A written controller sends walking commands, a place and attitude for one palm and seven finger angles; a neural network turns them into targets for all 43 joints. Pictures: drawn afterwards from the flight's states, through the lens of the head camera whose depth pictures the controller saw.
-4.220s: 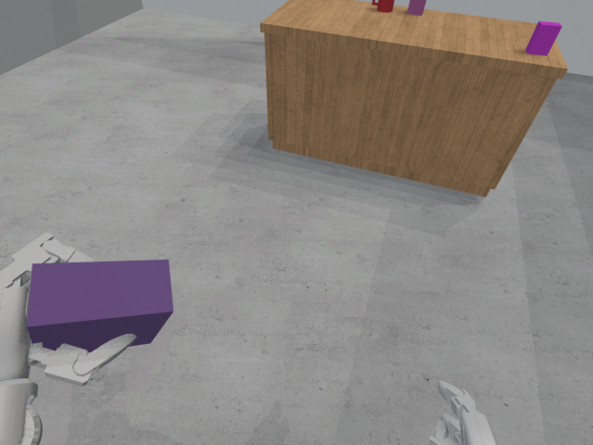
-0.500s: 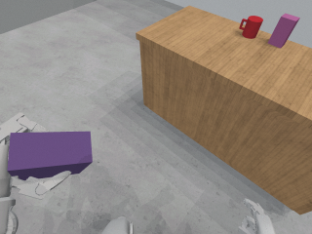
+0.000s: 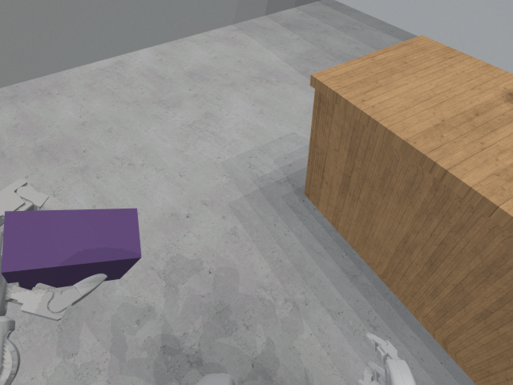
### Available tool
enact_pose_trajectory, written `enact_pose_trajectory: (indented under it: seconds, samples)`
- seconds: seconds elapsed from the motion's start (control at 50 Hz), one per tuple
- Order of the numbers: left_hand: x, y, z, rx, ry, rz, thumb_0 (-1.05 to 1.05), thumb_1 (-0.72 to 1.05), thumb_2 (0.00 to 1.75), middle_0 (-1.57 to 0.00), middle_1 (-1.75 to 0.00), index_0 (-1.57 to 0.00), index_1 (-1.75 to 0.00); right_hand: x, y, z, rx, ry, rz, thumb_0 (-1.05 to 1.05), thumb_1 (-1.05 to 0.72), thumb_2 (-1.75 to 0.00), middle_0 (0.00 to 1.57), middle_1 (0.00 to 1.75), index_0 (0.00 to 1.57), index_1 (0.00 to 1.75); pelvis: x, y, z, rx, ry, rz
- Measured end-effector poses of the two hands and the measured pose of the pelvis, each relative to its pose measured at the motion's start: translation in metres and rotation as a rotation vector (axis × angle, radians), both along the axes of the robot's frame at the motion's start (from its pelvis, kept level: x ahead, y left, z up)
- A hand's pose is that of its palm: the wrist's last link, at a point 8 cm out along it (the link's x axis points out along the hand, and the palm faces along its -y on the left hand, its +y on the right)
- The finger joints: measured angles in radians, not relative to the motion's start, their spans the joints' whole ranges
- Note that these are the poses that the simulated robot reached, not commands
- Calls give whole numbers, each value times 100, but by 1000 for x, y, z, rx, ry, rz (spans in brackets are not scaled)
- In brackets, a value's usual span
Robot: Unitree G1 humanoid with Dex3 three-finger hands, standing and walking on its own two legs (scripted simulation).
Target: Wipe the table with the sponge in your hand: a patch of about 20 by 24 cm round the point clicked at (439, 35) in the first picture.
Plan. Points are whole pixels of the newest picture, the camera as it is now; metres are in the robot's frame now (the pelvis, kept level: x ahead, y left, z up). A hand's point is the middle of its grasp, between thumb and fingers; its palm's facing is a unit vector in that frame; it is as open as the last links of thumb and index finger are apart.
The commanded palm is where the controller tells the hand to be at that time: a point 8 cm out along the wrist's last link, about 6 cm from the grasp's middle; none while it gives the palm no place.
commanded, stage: walk to a spot facing it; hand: left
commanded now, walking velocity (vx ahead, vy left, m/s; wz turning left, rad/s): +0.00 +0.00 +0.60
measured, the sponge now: (92, 250) +0.22 +0.21 +0.17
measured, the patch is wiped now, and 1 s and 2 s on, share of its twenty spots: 0.00 0.00 0.00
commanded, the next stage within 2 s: turn to face it in 0.24 s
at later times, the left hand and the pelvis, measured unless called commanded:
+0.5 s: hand (2, 281) +0.17 +0.28 +0.19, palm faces +0.57 -0.70 -0.43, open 9.9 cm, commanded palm +0.11 +0.30 +0.19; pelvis +0.02 -0.01 +0.01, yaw +13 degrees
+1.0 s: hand (95, 271) +0.19 +0.19 +0.19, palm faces +0.37 -0.81 -0.45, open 9.9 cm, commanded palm +0.14 +0.23 +0.19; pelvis -0.03 -0.05 +0.01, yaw -1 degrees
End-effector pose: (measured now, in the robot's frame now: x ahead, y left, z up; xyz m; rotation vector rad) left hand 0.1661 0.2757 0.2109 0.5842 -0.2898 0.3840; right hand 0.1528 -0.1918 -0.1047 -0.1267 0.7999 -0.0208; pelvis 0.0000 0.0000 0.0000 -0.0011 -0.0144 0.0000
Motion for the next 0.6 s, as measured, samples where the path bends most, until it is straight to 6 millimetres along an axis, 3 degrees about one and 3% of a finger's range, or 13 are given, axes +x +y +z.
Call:
enact_pose_trajectory:
  seconds: [0.12, 0.2, 0.26, 0.34, 0.44, 0.52, 0.6]
  samples:
    - [0, -3, -18, -113, 76, 84, 0, -46, 99, -78, -134, -77, -134, 34, -39, 20, -114, 4, 36, 2, -91, -90, 20, 30, 20, 30, 10, -10, 14, 46, -13, 83]
    - [-1, -4, -12, -92, 77, 64, 0, -46, 99, -78, -134, -77, -134, 57, -55, 41, -189, -41, 35, 2, -91, -90, 20, 30, 20, 30, 14, -12, 18, 58, 8, 127]
    - [-7, 4, -4, -56, 38, 61, 0, -46, 99, -78, -134, -77, -134, 72, -56, 52, -235, -71, 46, 2, -91, -90, 20, 29, 20, 30, 18, -7, 14, 50, 26, 153]
    - [-17, 24, -1, -13, -61, 71, 0, -46, 99, -78, -134, -77, -134, 88, -41, 50, -259, -120, 62, 1, -91, -90, 20, 29, 20, 30, 20, 6, -3, 30, 29, 187]
    - [-30, 39, -6, -5, -52, 134, 0, -46, 99, -78, -134, -77, -134, 85, 1, 43, -136, -93, 143, 1, -91, -90, 19, 29, 20, 30, 18, 0, 2, 0, 12, 229]
    - [-46, 26, -4, -42, -34, 170, 0, -46, 99, -78, -134, -77, -134, 76, 29, 39, -43, -80, 220, 1, -91, -90, 20, 29, 20, 30, 19, -9, 9, -12, 2, 228]
    - [-53, 7, -2, -34, -37, 197, 0, -46, 99, -78, -134, -77, -134, 71, 38, 29, 25, -91, 268, 1, -90, -90, 20, 30, 20, 30, 20, -23, 6, -2, -13, 206]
